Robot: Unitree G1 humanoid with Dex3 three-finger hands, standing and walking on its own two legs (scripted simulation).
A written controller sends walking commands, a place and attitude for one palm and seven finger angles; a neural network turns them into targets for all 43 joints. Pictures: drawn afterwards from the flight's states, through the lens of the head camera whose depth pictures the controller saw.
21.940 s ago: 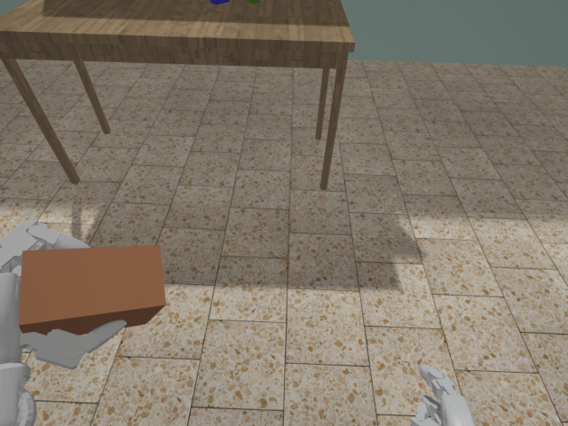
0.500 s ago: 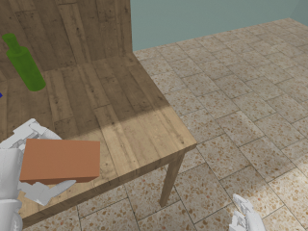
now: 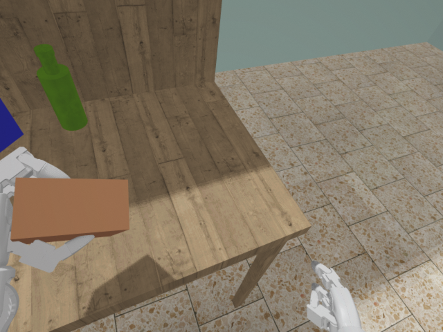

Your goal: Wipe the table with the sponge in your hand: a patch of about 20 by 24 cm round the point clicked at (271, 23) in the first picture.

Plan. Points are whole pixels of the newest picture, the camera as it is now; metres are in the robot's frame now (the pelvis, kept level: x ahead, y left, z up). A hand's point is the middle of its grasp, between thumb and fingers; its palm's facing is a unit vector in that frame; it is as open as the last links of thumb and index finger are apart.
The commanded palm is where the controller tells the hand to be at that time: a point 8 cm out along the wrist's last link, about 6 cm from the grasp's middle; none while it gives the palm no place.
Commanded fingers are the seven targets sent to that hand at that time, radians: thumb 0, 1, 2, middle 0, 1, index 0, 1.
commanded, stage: come to a stop and stand still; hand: left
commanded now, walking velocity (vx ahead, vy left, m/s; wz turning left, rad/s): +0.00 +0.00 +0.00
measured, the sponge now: (88, 211) +0.24 +0.22 +0.13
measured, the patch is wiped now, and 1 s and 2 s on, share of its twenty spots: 0.00 0.00 0.00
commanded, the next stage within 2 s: look again from close up in 0.08 s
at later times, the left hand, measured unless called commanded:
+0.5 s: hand (61, 214) +0.22 +0.23 +0.16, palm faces +0.37 -0.85 -0.36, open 10.2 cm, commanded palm +0.16 +0.27 +0.18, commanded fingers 0.00 0.10 1.30 -1.20 -1.60 -1.20 -1.60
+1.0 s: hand (99, 213) +0.22 +0.19 +0.17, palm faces +0.34 -0.86 -0.38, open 10.2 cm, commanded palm +0.16 +0.23 +0.18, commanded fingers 0.00 0.10 1.30 -1.20 -1.60 -1.20 -1.60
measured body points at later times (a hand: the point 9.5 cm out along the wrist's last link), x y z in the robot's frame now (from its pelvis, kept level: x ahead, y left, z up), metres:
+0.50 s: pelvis +0.00 -0.01 +0.00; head +0.01 +0.01 +0.45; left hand +0.19 +0.28 +0.18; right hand +0.16 -0.24 -0.07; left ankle +0.02 +0.07 -0.74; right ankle +0.01 -0.14 -0.74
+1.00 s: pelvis +0.00 -0.05 +0.00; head +0.02 -0.03 +0.45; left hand +0.20 +0.23 +0.19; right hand +0.17 -0.28 -0.07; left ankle +0.02 +0.07 -0.74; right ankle +0.01 -0.14 -0.74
